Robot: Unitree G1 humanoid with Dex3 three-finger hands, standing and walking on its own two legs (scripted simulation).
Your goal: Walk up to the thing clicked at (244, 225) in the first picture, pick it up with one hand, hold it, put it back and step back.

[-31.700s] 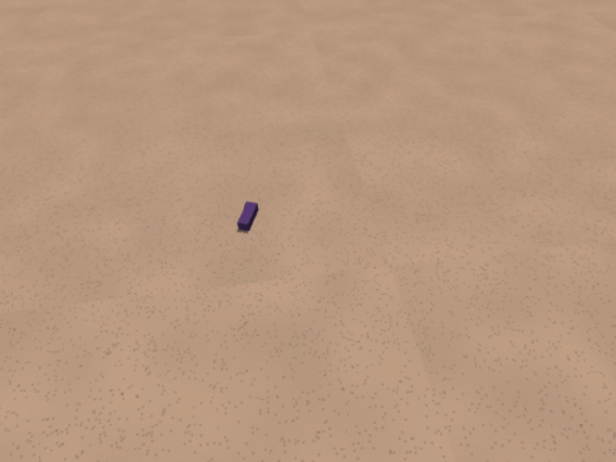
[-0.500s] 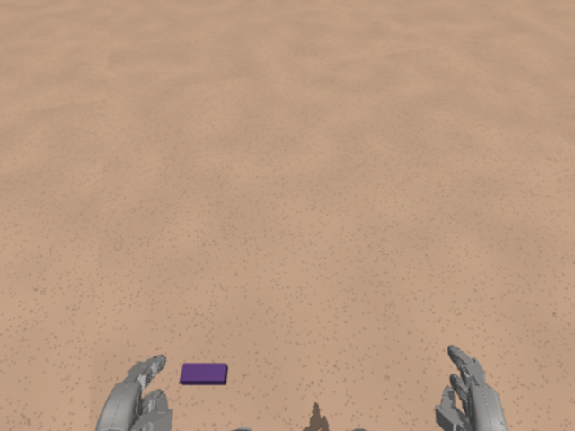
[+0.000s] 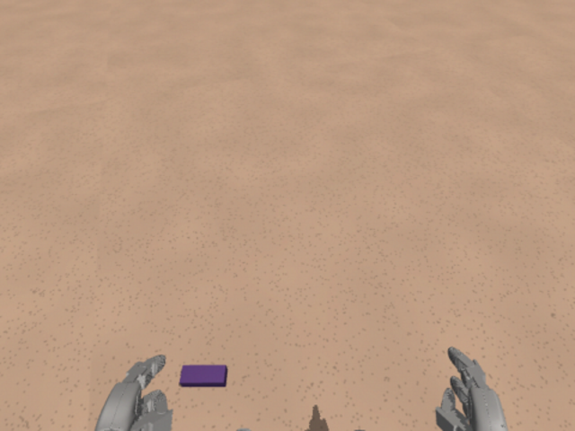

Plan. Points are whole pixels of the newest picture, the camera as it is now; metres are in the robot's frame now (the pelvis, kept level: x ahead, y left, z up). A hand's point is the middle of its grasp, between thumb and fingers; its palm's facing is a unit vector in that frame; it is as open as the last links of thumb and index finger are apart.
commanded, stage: home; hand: left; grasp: from above
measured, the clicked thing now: (204, 376) +0.41 +0.29 -0.69
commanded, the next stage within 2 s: stand in 0.44 s
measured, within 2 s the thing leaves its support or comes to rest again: neither
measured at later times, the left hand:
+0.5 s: hand (165, 420) +0.16 +0.18 -0.04, palm faces +0.04 -0.98 -0.21, open 7.4 cm
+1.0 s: hand out of the picture +0.05 +0.24 -0.11, palm faces +0.06 -0.94 -0.34, open 7.4 cm
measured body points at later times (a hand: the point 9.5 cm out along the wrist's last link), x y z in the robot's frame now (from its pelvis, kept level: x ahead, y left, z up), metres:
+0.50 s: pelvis +0.00 +0.00 +0.00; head +0.01 +0.01 +0.45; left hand +0.15 +0.23 -0.02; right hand +0.15 -0.24 -0.06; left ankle +0.01 +0.13 -0.68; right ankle +0.01 -0.14 -0.68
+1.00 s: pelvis +0.00 +0.00 +0.05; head +0.01 +0.00 +0.50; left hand +0.04 +0.29 -0.08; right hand +0.08 -0.28 -0.08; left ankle +0.01 +0.13 -0.68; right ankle +0.01 -0.14 -0.68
